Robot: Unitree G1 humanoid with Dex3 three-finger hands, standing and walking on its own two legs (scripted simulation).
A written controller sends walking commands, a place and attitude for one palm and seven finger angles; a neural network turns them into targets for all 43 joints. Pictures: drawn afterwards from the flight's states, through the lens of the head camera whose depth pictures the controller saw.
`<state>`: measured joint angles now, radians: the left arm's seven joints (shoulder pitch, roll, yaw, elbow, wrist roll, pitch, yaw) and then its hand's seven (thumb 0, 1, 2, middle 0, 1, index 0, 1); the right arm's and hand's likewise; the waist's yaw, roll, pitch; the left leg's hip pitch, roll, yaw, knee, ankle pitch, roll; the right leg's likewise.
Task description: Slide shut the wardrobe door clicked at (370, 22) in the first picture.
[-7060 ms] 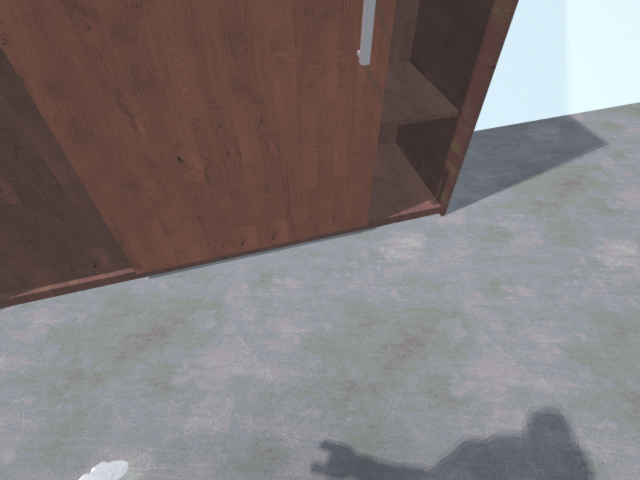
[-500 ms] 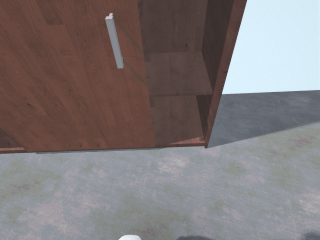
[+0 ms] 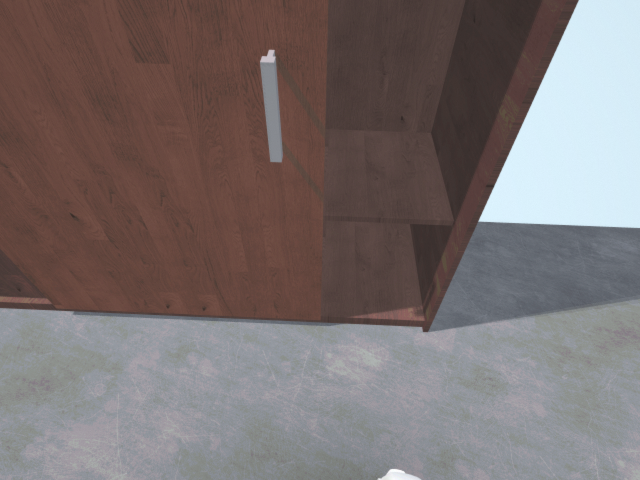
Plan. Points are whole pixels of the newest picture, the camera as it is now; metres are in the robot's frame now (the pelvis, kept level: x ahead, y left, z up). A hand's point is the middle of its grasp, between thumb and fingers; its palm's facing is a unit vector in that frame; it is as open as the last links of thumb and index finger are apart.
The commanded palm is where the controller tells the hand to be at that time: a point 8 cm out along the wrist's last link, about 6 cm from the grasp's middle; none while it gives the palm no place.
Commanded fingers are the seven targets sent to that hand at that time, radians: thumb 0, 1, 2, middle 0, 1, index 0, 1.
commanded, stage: take the last steps up to it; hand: left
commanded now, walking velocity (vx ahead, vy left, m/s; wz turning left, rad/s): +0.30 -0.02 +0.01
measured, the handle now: (274, 108) +0.71 +0.12 +0.10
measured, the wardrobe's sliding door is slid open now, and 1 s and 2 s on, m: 0.37 0.37 0.37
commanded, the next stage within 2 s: come to a stop and stand still in 0.48 s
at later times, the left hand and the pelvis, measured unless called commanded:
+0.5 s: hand out of the picture +0.14 +0.14 -0.17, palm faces +0.11 -0.98 -0.17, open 7.3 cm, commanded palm none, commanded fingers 0.00 0.90 0.90 -0.20 -0.30 -0.20 -0.30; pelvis +0.16 -0.03 +0.00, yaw +2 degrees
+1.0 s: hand (222, 386) +0.29 +0.18 -0.17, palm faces +0.07 -0.96 -0.28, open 7.4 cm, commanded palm none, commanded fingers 0.00 0.90 0.90 -0.20 -0.30 -0.20 -0.30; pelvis +0.24 -0.03 +0.00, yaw +1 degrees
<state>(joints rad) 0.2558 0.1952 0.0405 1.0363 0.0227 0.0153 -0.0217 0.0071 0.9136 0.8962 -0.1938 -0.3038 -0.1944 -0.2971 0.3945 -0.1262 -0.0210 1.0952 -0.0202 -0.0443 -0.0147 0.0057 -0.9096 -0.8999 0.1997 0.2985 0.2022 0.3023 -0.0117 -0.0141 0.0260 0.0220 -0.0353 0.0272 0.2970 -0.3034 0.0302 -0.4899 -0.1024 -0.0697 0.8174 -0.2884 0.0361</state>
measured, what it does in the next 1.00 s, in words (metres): walks ahead: right foot, then left foot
